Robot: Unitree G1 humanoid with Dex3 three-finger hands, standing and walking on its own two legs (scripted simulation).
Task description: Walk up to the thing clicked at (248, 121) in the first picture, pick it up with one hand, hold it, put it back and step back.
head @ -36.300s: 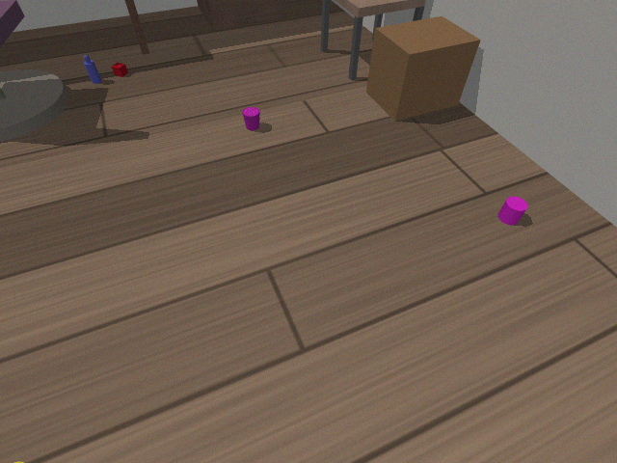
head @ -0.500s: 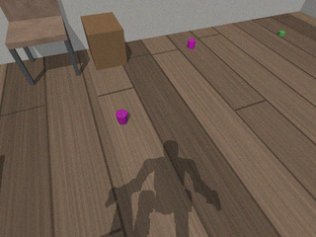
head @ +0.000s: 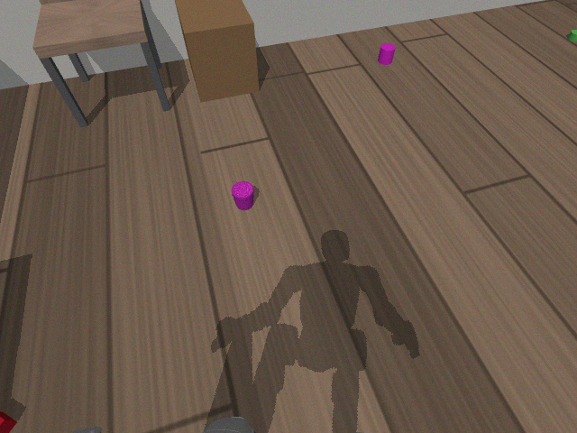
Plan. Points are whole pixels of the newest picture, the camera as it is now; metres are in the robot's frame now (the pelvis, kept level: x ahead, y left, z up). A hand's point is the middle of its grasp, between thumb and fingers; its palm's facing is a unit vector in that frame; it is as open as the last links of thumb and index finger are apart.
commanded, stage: step back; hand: left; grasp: from above
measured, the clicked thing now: (243, 196) +1.04 +0.24 -0.71
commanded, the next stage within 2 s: stand in 0.14 s
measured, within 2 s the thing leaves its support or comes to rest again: neither
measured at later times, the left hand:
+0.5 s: hand out of the picture +0.10 +0.26 -0.13, palm faces -0.05 -0.94 -0.34, open 7.4 cm
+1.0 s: hand out of the picture +0.10 +0.26 -0.13, palm faces -0.07 -0.94 -0.33, open 7.4 cm
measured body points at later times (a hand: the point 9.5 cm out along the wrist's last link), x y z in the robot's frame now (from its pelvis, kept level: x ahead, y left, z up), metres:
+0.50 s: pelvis +0.01 +0.01 +0.02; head +0.02 +0.01 +0.47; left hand +0.10 +0.31 -0.11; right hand +0.11 -0.29 -0.11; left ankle +0.05 +0.14 -0.72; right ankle -0.02 -0.12 -0.72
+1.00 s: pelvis +0.01 +0.01 +0.02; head +0.02 +0.01 +0.47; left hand +0.10 +0.31 -0.11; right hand +0.07 -0.29 -0.11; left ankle +0.05 +0.14 -0.72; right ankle -0.02 -0.12 -0.72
